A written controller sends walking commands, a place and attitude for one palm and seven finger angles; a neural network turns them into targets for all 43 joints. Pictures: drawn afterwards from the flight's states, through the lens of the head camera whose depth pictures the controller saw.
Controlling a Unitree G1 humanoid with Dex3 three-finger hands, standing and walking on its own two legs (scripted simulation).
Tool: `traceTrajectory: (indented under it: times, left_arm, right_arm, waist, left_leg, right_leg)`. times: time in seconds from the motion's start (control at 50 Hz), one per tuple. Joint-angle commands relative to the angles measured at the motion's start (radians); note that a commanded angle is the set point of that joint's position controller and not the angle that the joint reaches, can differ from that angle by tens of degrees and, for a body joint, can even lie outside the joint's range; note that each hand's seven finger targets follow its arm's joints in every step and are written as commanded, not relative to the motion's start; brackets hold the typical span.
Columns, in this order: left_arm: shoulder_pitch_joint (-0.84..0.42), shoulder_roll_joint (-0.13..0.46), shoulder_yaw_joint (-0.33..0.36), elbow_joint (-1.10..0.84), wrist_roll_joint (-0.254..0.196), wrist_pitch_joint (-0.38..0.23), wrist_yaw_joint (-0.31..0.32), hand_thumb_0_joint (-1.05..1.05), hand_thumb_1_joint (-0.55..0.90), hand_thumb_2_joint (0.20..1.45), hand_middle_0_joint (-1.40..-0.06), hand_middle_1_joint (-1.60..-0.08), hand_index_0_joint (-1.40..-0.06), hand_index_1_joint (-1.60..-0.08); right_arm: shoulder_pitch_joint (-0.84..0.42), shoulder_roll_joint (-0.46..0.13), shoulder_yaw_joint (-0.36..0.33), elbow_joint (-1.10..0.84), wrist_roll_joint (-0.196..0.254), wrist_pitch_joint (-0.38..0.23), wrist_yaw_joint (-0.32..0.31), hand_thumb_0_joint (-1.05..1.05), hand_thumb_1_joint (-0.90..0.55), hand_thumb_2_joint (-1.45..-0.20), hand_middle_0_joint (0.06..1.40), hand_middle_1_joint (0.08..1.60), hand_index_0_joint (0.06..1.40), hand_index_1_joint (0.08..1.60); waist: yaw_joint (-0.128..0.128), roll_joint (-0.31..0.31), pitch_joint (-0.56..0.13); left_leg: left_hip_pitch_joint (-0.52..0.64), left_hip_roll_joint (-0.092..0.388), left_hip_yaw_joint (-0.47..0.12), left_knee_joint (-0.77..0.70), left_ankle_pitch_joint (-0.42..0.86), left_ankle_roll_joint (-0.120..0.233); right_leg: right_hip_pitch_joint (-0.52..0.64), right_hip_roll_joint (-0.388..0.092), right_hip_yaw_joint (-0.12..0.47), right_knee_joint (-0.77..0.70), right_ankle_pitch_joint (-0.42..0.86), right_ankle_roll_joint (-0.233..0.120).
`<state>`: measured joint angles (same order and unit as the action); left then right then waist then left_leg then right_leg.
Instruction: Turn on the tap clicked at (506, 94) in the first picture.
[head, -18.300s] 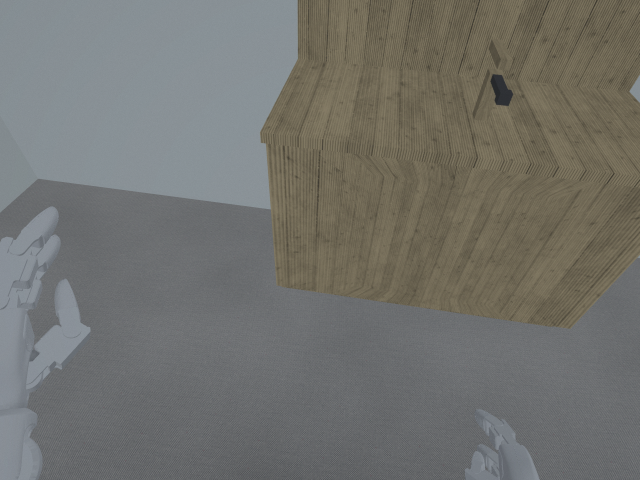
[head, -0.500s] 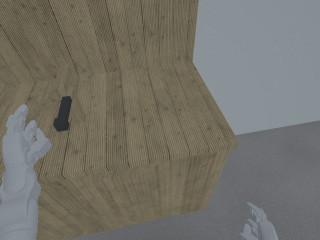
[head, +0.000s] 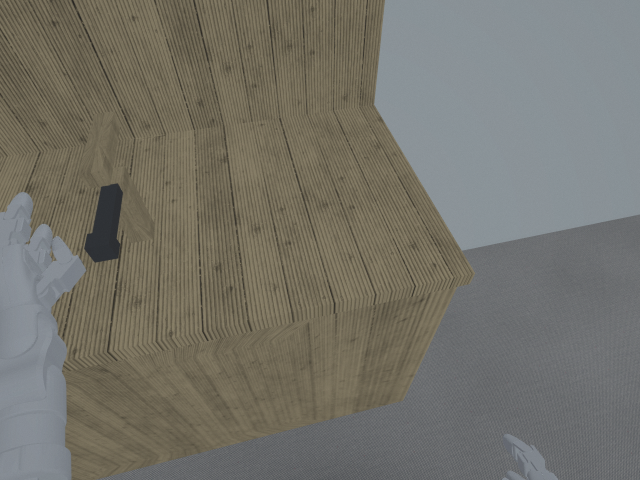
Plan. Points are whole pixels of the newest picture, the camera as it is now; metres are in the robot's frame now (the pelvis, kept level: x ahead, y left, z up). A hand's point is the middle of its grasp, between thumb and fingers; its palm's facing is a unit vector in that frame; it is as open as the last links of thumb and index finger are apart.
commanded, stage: reach beside the lever's end, fingers flat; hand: left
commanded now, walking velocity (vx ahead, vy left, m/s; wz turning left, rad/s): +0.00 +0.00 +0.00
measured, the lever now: (102, 246) +0.36 +0.29 +0.10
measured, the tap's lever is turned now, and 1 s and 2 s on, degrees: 0 0 23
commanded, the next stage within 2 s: push the lever round in 0.40 s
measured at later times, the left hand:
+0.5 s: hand (76, 266) +0.34 +0.32 +0.10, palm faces +0.49 -0.87 -0.09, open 7.8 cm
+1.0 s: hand (92, 267) +0.33 +0.30 +0.10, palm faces +0.49 -0.87 -0.08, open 7.8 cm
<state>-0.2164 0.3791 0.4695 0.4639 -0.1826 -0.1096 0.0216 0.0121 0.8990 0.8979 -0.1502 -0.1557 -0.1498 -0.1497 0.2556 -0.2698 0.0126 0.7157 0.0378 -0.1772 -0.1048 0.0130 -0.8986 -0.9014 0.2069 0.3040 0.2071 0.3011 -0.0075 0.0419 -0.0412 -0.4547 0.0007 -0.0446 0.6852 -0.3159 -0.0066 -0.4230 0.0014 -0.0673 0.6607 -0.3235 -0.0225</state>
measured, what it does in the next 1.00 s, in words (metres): stands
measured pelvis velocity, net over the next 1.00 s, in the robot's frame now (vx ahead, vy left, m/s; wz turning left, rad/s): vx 0.00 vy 0.00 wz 0.00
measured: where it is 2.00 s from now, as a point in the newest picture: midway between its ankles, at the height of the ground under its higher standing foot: outside the picture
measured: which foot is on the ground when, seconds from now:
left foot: down 0.00-1.00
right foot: down 0.00-1.00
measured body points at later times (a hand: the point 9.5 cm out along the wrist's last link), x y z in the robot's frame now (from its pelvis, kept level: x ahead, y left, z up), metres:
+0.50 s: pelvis +0.01 +0.01 +0.00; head +0.03 +0.00 +0.45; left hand +0.30 +0.36 +0.10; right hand +0.14 -0.25 -0.11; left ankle +0.02 +0.12 -0.72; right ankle +0.01 -0.11 -0.72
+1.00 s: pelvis +0.00 +0.00 +0.00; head +0.02 -0.01 +0.45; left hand +0.30 +0.34 +0.10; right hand +0.14 -0.25 -0.10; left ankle +0.02 +0.12 -0.72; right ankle +0.01 -0.11 -0.72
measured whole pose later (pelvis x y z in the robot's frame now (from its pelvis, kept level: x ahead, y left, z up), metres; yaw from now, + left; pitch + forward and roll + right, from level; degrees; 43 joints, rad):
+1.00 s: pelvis +0.00 +0.00 +0.00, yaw +0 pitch +5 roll -1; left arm -0.18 0.32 0.43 0.41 -0.18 -0.13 0.06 0.01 0.90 0.90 -0.15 -0.15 -0.15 -0.15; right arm 0.25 -0.26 0.01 0.69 0.04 -0.14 -0.09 0.01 -0.90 -0.90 0.21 0.30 0.21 0.30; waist 0.00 0.04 -0.06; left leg -0.47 0.00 -0.05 0.71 -0.33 -0.01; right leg -0.43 0.00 -0.07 0.68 -0.34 -0.02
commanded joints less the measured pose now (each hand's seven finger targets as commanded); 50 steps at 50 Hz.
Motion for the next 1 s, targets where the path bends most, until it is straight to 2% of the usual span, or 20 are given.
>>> traceTrajectory:
  times: [0.0, 0.04, 0.08, 0.14, 0.18, 0.26, 0.28, 0.34, 0.38, 0.42, 0.48, 0.54, 0.58, 0.64, 0.7, 0.78, 0.82, 0.88, 0.92, 0.98]
  left_arm:
    - [-0.312, 0.312, 0.070, -0.212, 0.007, -0.099, 0.014, 0.000, 0.900, 0.900, -0.150, -0.150, -0.150, -0.150]
    - [-0.268, 0.320, 0.085, -0.179, 0.000, -0.101, 0.003, 0.000, 0.900, 0.900, -0.150, -0.150, -0.150, -0.150]
    - [-0.280, 0.301, 0.065, -0.203, 0.005, -0.106, -0.005, 0.000, 0.900, 0.900, -0.150, -0.150, -0.150, -0.150]
    - [-0.200, 0.318, 0.106, -0.187, -0.015, -0.095, -0.009, 0.000, 0.900, 0.900, -0.150, -0.150, -0.150, -0.150]
    - [-0.208, 0.342, 0.126, -0.198, -0.012, -0.092, -0.007, 0.000, 0.900, 0.900, -0.150, -0.150, -0.150, -0.150]
    - [-0.240, 0.314, 0.095, -0.246, -0.013, -0.107, -0.006, 0.000, 0.900, 0.900, -0.150, -0.150, -0.150, -0.150]
    - [-0.263, 0.312, 0.090, -0.267, -0.004, -0.117, 0.000, 0.000, 0.900, 0.900, -0.150, -0.150, -0.150, -0.150]
    - [-0.229, 0.254, 0.038, -0.305, -0.006, -0.130, 0.000, 0.000, 0.900, 0.900, -0.150, -0.150, -0.150, -0.150]
    - [-0.252, 0.248, 0.032, -0.279, -0.005, -0.122, 0.002, 0.000, 0.900, 0.900, -0.150, -0.150, -0.150, -0.150]
    - [-0.226, 0.265, 0.055, -0.257, -0.012, -0.105, 0.001, 0.000, 0.900, 0.900, -0.150, -0.150, -0.150, -0.150]
    - [-0.209, 0.281, 0.070, -0.274, -0.005, -0.092, 0.008, 0.000, 0.900, 0.900, -0.150, -0.150, -0.150, -0.150]
    - [-0.231, 0.269, 0.062, -0.259, -0.012, -0.085, 0.016, 0.000, 0.900, 0.900, -0.150, -0.150, -0.150, -0.150]
    - [-0.221, 0.303, 0.100, -0.263, -0.007, -0.095, 0.019, 0.000, 0.900, 0.900, -0.150, -0.150, -0.150, -0.150]
    - [-0.217, 0.228, 0.025, -0.294, -0.005, -0.106, 0.015, 0.000, 0.900, 0.900, -0.150, -0.150, -0.150, -0.150]
    - [-0.223, 0.236, 0.035, -0.267, -0.008, -0.099, 0.012, 0.000, 0.900, 0.900, -0.150, -0.150, -0.150, -0.150]
    - [-0.269, 0.217, 0.008, -0.302, -0.003, -0.094, 0.020, 0.000, 0.900, 0.900, -0.150, -0.150, -0.150, -0.150]
    - [-0.228, 0.234, 0.032, -0.293, -0.003, -0.094, 0.035, 0.000, 0.900, 0.900, -0.150, -0.150, -0.150, -0.150]
    - [-0.231, 0.236, 0.033, -0.294, 0.003, -0.096, 0.045, 0.000, 0.900, 0.900, -0.150, -0.150, -0.150, -0.150]
    - [-0.238, 0.213, 0.012, -0.292, 0.004, -0.098, 0.052, 0.000, 0.900, 0.900, -0.150, -0.150, -0.150, -0.150]
    - [-0.246, 0.235, 0.027, -0.298, 0.014, -0.103, 0.062, 0.000, 0.900, 0.900, -0.150, -0.150, -0.150, -0.150]
  right_arm:
    - [-0.021, -0.136, -0.047, -0.127, -0.005, -0.034, -0.002, 0.000, -0.900, -0.900, 0.200, 0.300, 0.200, 0.300]
    - [-0.011, -0.142, -0.052, -0.130, -0.004, -0.031, 0.001, 0.000, -0.900, -0.900, 0.200, 0.300, 0.200, 0.300]
    - [-0.013, -0.139, -0.052, -0.134, -0.001, -0.027, 0.004, 0.000, -0.900, -0.900, 0.200, 0.300, 0.200, 0.300]
    - [0.000, -0.144, -0.058, -0.142, -0.003, -0.020, 0.007, 0.000, -0.900, -0.900, 0.200, 0.300, 0.200, 0.300]
    - [-0.004, -0.143, -0.055, -0.140, 0.000, -0.013, 0.006, 0.000, -0.900, -0.900, 0.200, 0.300, 0.200, 0.300]
    - [-0.007, -0.141, -0.056, -0.146, -0.003, -0.014, 0.008, 0.000, -0.900, -0.900, 0.200, 0.300, 0.200, 0.300]
    - [-0.012, -0.137, -0.055, -0.140, -0.003, -0.014, 0.006, 0.000, -0.900, -0.900, 0.200, 0.300, 0.200, 0.300]
    - [-0.014, -0.135, -0.058, -0.143, -0.007, -0.023, 0.010, 0.000, -0.900, -0.900, 0.200, 0.300, 0.200, 0.300]
    - [-0.017, -0.137, -0.056, -0.130, -0.003, -0.024, 0.006, 0.000, -0.900, -0.900, 0.200, 0.300, 0.200, 0.300]
    - [-0.016, -0.141, -0.058, -0.132, -0.003, -0.022, 0.002, 0.000, -0.900, -0.900, 0.200, 0.300, 0.200, 0.300]
    - [-0.029, -0.136, -0.053, -0.140, -0.002, -0.019, 0.002, 0.000, -0.900, -0.900, 0.200, 0.300, 0.200, 0.300]
    - [-0.031, -0.134, -0.050, -0.142, -0.002, -0.014, 0.003, 0.000, -0.900, -0.900, 0.200, 0.300, 0.200, 0.300]
    - [-0.031, -0.133, -0.052, -0.141, -0.003, -0.011, 0.002, 0.000, -0.900, -0.900, 0.200, 0.300, 0.200, 0.300]
    - [-0.037, -0.127, -0.051, -0.150, -0.004, -0.017, 0.010, 0.000, -0.900, -0.900, 0.200, 0.300, 0.200, 0.300]
    - [-0.036, -0.132, -0.051, -0.144, -0.001, -0.013, 0.007, 0.000, -0.900, -0.900, 0.200, 0.300, 0.200, 0.300]
    - [-0.046, -0.127, -0.048, -0.143, 0.001, -0.016, 0.004, 0.000, -0.900, -0.900, 0.200, 0.300, 0.200, 0.300]
    - [-0.043, -0.130, -0.052, -0.146, -0.005, -0.015, 0.005, 0.000, -0.900, -0.900, 0.200, 0.300, 0.200, 0.300]
    - [-0.050, -0.126, -0.048, -0.142, -0.003, -0.011, 0.006, 0.000, -0.900, -0.900, 0.200, 0.300, 0.200, 0.300]
    - [-0.052, -0.126, -0.050, -0.146, -0.004, -0.011, 0.008, 0.000, -0.900, -0.900, 0.200, 0.300, 0.200, 0.300]
    - [-0.053, -0.125, -0.049, -0.142, -0.005, -0.008, 0.007, 0.000, -0.900, -0.900, 0.200, 0.300, 0.200, 0.300]
  waist:
    - [-0.003, 0.059, -0.247]
    - [0.004, 0.027, -0.250]
    - [0.004, 0.075, -0.255]
    - [0.017, 0.009, -0.274]
    - [0.020, 0.039, -0.259]
    - [0.003, 0.044, -0.256]
    - [-0.002, 0.072, -0.248]
    - [0.000, 0.096, -0.275]
    - [-0.013, 0.060, -0.239]
    - [0.000, 0.030, -0.250]
    - [0.013, 0.062, -0.250]
    - [-0.001, 0.022, -0.229]
    - [0.011, 0.031, -0.247]
    - [0.003, 0.066, -0.258]
    - [0.000, 0.026, -0.238]
    - [-0.005, 0.063, -0.227]
    - [0.003, 0.012, -0.258]
    - [0.006, 0.056, -0.234]
    - [0.002, 0.024, -0.241]
    - [0.007, 0.052, -0.244]
  left_leg:
    - [0.092, -0.020, -0.007, -0.087, 0.169, 0.031]
    - [0.082, -0.017, -0.006, -0.083, 0.176, 0.032]
    - [0.098, -0.016, -0.010, -0.082, 0.197, 0.030]
    - [0.083, -0.017, -0.004, -0.078, 0.226, 0.032]
    - [0.072, -0.016, -0.007, -0.079, 0.226, 0.030]
    - [0.084, -0.015, -0.010, -0.078, 0.212, 0.030]
    - [0.096, -0.011, -0.014, -0.075, 0.215, 0.029]
    - [0.130, -0.009, -0.022, -0.075, 0.238, 0.022]
    - [0.117, -0.007, -0.028, -0.076, 0.208, 0.025]
    - [0.101, -0.012, -0.023, -0.083, 0.196, 0.025]
    - [0.104, -0.012, -0.022, -0.084, 0.215, 0.023]
    - [0.085, -0.014, -0.018, -0.083, 0.184, 0.026]
    - [0.085, -0.014, -0.012, -0.076, 0.202, 0.028]
    - [0.111, -0.014, -0.012, -0.071, 0.213, 0.024]
    - [0.092, -0.014, -0.015, -0.074, 0.197, 0.027]
    - [0.103, -0.014, -0.020, -0.079, 0.163, 0.025]
    - [0.097, -0.017, -0.016, -0.076, 0.176, 0.028]
    - [0.086, -0.017, -0.013, -0.077, 0.168, 0.026]
    - [0.084, -0.017, -0.011, -0.077, 0.159, 0.029]
    - [0.088, -0.017, -0.012, -0.078, 0.165, 0.028]
  right_leg:
    - [0.083, 0.013, 0.026, -0.082, 0.204, -0.001]
    - [0.091, 0.017, 0.026, -0.082, 0.214, -0.001]
    - [0.082, 0.016, 0.025, -0.077, 0.220, -0.005]
    - [0.115, 0.019, 0.023, -0.076, 0.260, 0.000]
    - [0.111, 0.017, 0.022, -0.073, 0.252, -0.001]
    - [0.087, 0.020, 0.022, -0.071, 0.231, -0.001]
    - [0.075, 0.021, 0.022, -0.070, 0.223, -0.003]
    - [0.068, 0.021, 0.018, -0.063, 0.221, -0.007]
    - [0.051, 0.022, 0.016, -0.069, 0.203, -0.005]
    - [0.071, 0.020, 0.016, -0.072, 0.206, -0.004]
    - [0.083, 0.017, 0.016, -0.070, 0.217, -0.006]
    - [0.073, 0.019, 0.017, -0.077, 0.204, -0.002]
    - [0.094, 0.018, 0.021, -0.074, 0.224, -0.003]
    - [0.078, 0.019, 0.021, -0.070, 0.225, -0.004]
    - [0.079, 0.019, 0.020, -0.073, 0.221, -0.005]
    - [0.059, 0.017, 0.022, -0.082, 0.185, -0.006]
    - [0.087, 0.018, 0.022, -0.078, 0.206, -0.004]
    - [0.081, 0.015, 0.025, -0.080, 0.197, -0.005]
    - [0.083, 0.016, 0.026, -0.080, 0.196, -0.002]
    - [0.091, 0.016, 0.027, -0.080, 0.197, -0.006]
